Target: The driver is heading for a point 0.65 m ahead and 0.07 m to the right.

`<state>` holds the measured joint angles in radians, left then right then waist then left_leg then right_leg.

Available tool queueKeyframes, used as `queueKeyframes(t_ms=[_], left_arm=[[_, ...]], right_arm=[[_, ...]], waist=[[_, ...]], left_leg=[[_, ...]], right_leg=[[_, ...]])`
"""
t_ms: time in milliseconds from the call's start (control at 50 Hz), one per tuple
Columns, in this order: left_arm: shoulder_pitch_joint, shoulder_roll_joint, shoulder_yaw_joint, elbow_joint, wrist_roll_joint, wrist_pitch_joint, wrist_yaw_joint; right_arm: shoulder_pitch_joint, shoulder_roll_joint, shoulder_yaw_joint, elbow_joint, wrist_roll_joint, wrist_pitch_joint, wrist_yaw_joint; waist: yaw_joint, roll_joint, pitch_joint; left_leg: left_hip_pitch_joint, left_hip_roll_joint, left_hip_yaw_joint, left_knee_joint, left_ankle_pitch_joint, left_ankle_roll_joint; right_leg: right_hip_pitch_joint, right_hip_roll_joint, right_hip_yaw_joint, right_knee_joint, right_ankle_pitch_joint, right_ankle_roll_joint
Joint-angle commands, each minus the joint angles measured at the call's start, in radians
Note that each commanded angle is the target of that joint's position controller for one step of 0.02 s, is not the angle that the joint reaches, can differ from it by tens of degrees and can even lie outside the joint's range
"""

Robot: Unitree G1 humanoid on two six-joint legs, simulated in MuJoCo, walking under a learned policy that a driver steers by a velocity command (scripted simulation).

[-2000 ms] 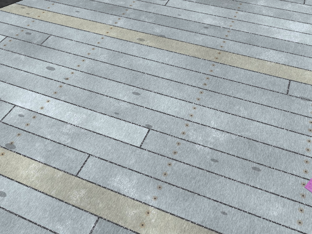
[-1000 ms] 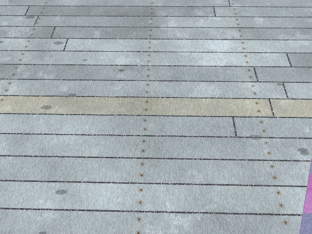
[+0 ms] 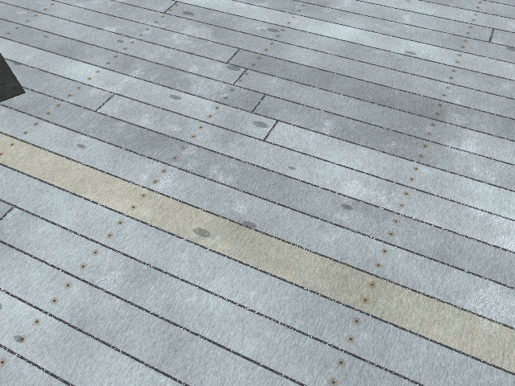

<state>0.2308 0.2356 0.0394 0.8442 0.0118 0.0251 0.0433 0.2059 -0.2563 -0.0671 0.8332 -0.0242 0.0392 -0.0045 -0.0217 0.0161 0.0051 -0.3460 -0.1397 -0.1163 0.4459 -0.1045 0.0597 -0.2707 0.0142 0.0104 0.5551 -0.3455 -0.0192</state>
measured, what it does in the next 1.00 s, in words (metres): walks ahead: left foot, then right foot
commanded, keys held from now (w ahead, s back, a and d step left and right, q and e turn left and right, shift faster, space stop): no key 0.06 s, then w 0.60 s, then w+e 0.34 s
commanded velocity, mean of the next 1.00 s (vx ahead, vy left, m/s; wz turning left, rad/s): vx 0.36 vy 0.00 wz -0.05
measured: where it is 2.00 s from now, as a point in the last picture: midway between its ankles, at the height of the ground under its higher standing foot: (291, 334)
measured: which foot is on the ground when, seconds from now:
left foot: down 0.00-0.02, up 0.04-0.46, down 0.48-1.00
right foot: down 0.00-0.50, up 0.52-0.98, down 1.00-1.00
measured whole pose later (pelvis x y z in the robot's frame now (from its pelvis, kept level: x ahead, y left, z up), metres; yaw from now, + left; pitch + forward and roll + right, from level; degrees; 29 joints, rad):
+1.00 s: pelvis +0.33 +0.01 -0.02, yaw -7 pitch +1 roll +0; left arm 0.04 0.21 0.04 0.85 0.04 -0.05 -0.04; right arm 0.44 -0.20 -0.02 1.05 -0.02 -0.08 -0.03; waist -0.02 0.01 0.06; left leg 0.11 0.00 0.19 0.50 -0.43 0.04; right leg -0.47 0.07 -0.13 0.56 -0.15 -0.17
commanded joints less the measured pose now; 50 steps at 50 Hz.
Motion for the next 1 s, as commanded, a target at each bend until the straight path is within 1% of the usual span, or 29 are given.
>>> queueKeyframes(t_ms=[20, 40, 60, 80, 100, 120, 140, 200, 260, 340, 420, 460, 480, 500, 520, 540, 560, 580, 600, 620, 660, 740, 800, 880, 920, 940, 960, 980, 1000], left_arm=[[0.068, 0.134, 0.018, -0.048, 0.025, -0.031, 0.012], [-0.03, 0.172, 0.02, -0.069, 0.025, -0.035, 0.002], [-0.045, 0.119, 0.01, -0.066, 0.021, -0.044, -0.003], [-0.053, 0.093, 0.001, -0.058, 0.016, -0.052, -0.009], [-0.03, 0.106, 0.008, -0.042, 0.019, -0.051, -0.014], [0.018, 0.134, 0.019, -0.02, 0.01, -0.049, -0.013], [0.051, 0.134, 0.024, -0.006, 0.006, -0.048, -0.015], [0.13, 0.126, 0.031, 0.034, 0.0, -0.06, -0.019], [0.173, 0.126, 0.039, 0.067, 0.005, -0.078, -0.021], [0.201, 0.13, 0.047, 0.098, 0.01, -0.088, -0.027], [0.178, 0.143, 0.054, 0.109, 0.009, -0.09, -0.042], [0.13, 0.143, 0.055, 0.107, -0.004, -0.087, -0.045], [0.118, 0.115, 0.045, 0.101, -0.001, -0.091, -0.046], [0.075, 0.054, 0.026, 0.065, 0.001, -0.096, -0.05], [0.08, 0.032, 0.021, 0.033, -0.001, -0.098, -0.05], [0.071, 0.122, 0.044, 0.049, 0.021, -0.088, -0.049], [0.074, 0.106, 0.043, 0.06, 0.019, -0.091, -0.064], [0.085, 0.084, 0.039, 0.071, 0.013, -0.093, -0.073], [0.083, 0.077, 0.039, 0.079, 0.018, -0.087, -0.077], [0.085, 0.071, 0.036, 0.082, 0.026, -0.082, -0.083], [0.04, 0.065, 0.036, 0.07, 0.029, -0.072, -0.087], [-0.092, 0.041, 0.026, 0.025, 0.017, -0.062, -0.091], [-0.185, 0.021, 0.011, -0.011, 0.012, -0.064, -0.094], [-0.265, 0.017, -0.002, -0.051, 0.015, -0.066, -0.095], [-0.209, 0.042, 0.007, -0.041, 0.016, -0.067, -0.087], [-0.139, 0.059, 0.015, -0.022, 0.018, -0.069, -0.083], [-0.028, 0.082, 0.027, 0.01, 0.019, -0.072, -0.08], [0.107, 0.113, 0.044, 0.051, 0.028, -0.078, -0.075], [0.234, 0.195, 0.073, 0.07, 0.041, -0.076, -0.062]], right_arm=[[0.087, -0.027, 0.005, -0.034, 0.018, -0.007, -0.01], [0.029, -0.073, -0.008, -0.044, 0.02, -0.01, -0.016], [0.014, -0.105, -0.015, -0.03, 0.005, -0.009, -0.015], [0.041, -0.086, -0.012, -0.01, 0.007, -0.009, -0.007], [0.057, -0.084, -0.01, 0.008, 0.001, -0.01, -0.002], [0.052, -0.095, -0.014, 0.014, -0.015, -0.012, 0.006], [0.043, -0.099, -0.014, 0.02, -0.021, -0.017, 0.011], [-0.045, -0.076, -0.007, 0.01, -0.014, -0.036, 0.021], [-0.102, -0.053, 0.0, 0.0, -0.009, -0.053, 0.028], [-0.147, -0.041, 0.007, -0.013, -0.007, -0.066, 0.032], [-0.131, -0.043, 0.009, -0.016, 0.001, -0.078, 0.029], [-0.003, -0.04, 0.006, 0.029, -0.002, -0.089, 0.022], [0.112, -0.073, -0.006, 0.07, -0.005, -0.098, 0.011], [0.257, -0.161, -0.028, 0.096, -0.023, -0.11, -0.004], [0.313, -0.275, -0.053, 0.11, -0.007, -0.106, -0.004], [0.226, -0.194, -0.035, 0.093, -0.003, -0.098, -0.001], [0.131, -0.13, -0.016, 0.064, 0.002, -0.101, 0.007], [0.096, -0.09, -0.004, 0.056, 0.002, -0.11, 0.012], [0.08, -0.073, 0.002, 0.054, 0.006, -0.117, 0.009], [0.089, -0.073, 0.005, 0.063, 0.007, -0.126, 0.006], [0.153, -0.064, 0.01, 0.1, 0.012, -0.138, 0.005], [0.23, -0.063, 0.015, 0.138, 0.006, -0.144, -0.001], [0.229, -0.048, 0.024, 0.148, 0.003, -0.148, -0.004], [0.263, -0.062, 0.027, 0.176, 0.004, -0.151, -0.02], [0.248, -0.092, 0.022, 0.179, 0.003, -0.148, -0.03], [0.241, -0.106, 0.018, 0.178, -0.001, -0.141, -0.036], [0.233, -0.122, 0.013, 0.173, -0.006, -0.131, -0.037], [0.223, -0.132, 0.01, 0.164, -0.002, -0.123, -0.035], [0.223, -0.11, 0.017, 0.13, 0.002, -0.125, -0.027]], waist=[[-0.01, -0.169, -0.053], [-0.008, -0.238, 0.038], [-0.012, -0.136, 0.044], [-0.027, -0.127, 0.012], [-0.018, -0.147, 0.017], [0.003, -0.19, 0.04], [0.019, -0.184, 0.056], [0.062, -0.127, 0.076], [0.086, -0.135, 0.053], [0.096, -0.145, 0.06], [0.061, -0.138, 0.072], [-0.018, -0.099, 0.056], [-0.064, -0.044, 0.011], [-0.129, 0.143, -0.058], [-0.12, 0.303, -0.046], [-0.066, 0.126, 0.049], [-0.019, 0.07, 0.094], [0.006, 0.049, 0.105], [0.023, 0.045, 0.091], [0.029, 0.072, 0.078], [0.028, 0.062, 0.075], [0.007, 0.051, 0.096], [0.0, 0.053, 0.121], [-0.006, 0.047, 0.128], [0.029, 0.07, 0.073], [0.06, 0.084, 0.027], [0.103, 0.096, -0.037], [0.163, 0.082, -0.106], [0.206, -0.014, -0.199]], left_leg=[[-0.066, 0.127, -0.146, 0.094, -0.295, 0.002], [-0.08, 0.002, 0.005, 0.178, -0.382, -0.02], [0.003, 0.051, -0.024, 0.296, -0.359, -0.03], [0.019, 0.056, -0.009, 0.321, -0.304, -0.033], [-0.018, 0.06, 0.011, 0.349, -0.268, -0.037], [-0.102, 0.065, 0.042, 0.396, -0.259, -0.043], [-0.174, 0.074, 0.051, 0.421, -0.263, -0.05], [-0.287, 0.117, 0.093, 0.391, -0.239, -0.073], [-0.269, 0.14, 0.127, 0.323, -0.226, -0.082], [-0.201, 0.151, 0.155, 0.221, -0.243, -0.059], [-0.03, 0.142, 0.184, 0.101, -0.201, -0.016], [0.227, 0.112, 0.208, -0.023, -0.103, 0.003], [0.416, 0.131, 0.158, -0.052, -0.134, 0.014], [0.564, 0.353, -0.122, -0.186, -0.37, 0.052], [0.583, 0.544, -0.5, -0.34, -0.62, 0.152], [0.469, 0.532, -0.463, -0.319, -0.649, 0.173], [0.391, 0.473, -0.368, -0.318, -0.567, 0.154], [0.348, 0.423, -0.264, -0.327, -0.408, 0.127], [0.34, 0.378, -0.187, -0.344, -0.307, 0.107], [0.327, 0.361, -0.133, -0.345, -0.189, 0.108], [0.349, 0.34, -0.06, -0.33, 0.044, 0.116], [0.356, 0.333, 0.066, -0.33, 0.259, 0.107], [0.324, 0.312, 0.158, -0.338, 0.342, 0.082], [0.394, 0.347, 0.221, -0.311, 0.534, 0.064], [0.465, 0.36, 0.254, -0.179, 0.849, 0.048], [0.492, 0.366, 0.27, -0.058, 0.978, 0.044], [0.487, 0.37, 0.278, 0.108, 1.01, 0.043], [0.393, 0.358, 0.295, 0.325, 0.881, 0.034], [0.175, 0.315, 0.307, 0.647, 0.501, 0.019]], right_leg=[[0.183, -0.264, 0.305, -0.377, 0.008, -0.082], [-0.01, -0.385, 0.436, -0.4, 0.166, -0.181], [-0.06, -0.352, 0.371, -0.379, 0.258, -0.203], [-0.03, -0.292, 0.3, -0.384, 0.166, -0.179], [0.024, -0.239, 0.262, -0.4, 0.025, -0.15], [0.101, -0.221, 0.271, -0.419, -0.072, -0.148], [0.17, -0.215, 0.282, -0.426, -0.103, -0.154], [0.309, -0.23, 0.289, -0.433, -0.068, -0.176], [0.347, -0.228, 0.263, -0.426, -0.004, -0.189], [0.293, -0.241, 0.25, -0.424, -0.005, -0.208], [0.16, -0.251, 0.223, -0.398, 0.035, -0.201], [0.006, -0.215, 0.166, -0.3, 0.095, -0.164], [-0.102, -0.171, 0.118, -0.188, 0.115, -0.135], [-0.225, -0.071, 0.001, 0.116, 0.033, -0.088], [-0.448, 0.047, -0.072, 0.362, -0.197, -0.071], [-0.477, -0.029, 0.012, 0.497, -0.163, -0.091], [-0.466, -0.064, 0.034, 0.517, -0.06, -0.095], [-0.43, -0.089, 0.035, 0.499, 0.015, -0.085], [-0.406, -0.101, 0.019, 0.486, 0.061, -0.07], [-0.385, -0.108, 0.005, 0.48, 0.095, -0.052], [-0.413, -0.109, -0.02, 0.485, 0.141, -0.028], [-0.483, -0.087, -0.021, 0.414, 0.221, -0.008], [-0.424, -0.056, -0.051, 0.248, 0.314, -0.02], [-0.326, -0.027, -0.124, 0.075, 0.332, -0.074], [-0.236, 0.027, -0.162, 0.054, 0.26, -0.117], [-0.172, 0.059, -0.176, 0.054, 0.205, -0.139], [-0.061, 0.086, -0.175, 0.031, 0.168, -0.165], [0.132, 0.09, -0.143, -0.044, 0.185, -0.199], [0.362, -0.099, 0.109, -0.067, 0.07, -0.264]])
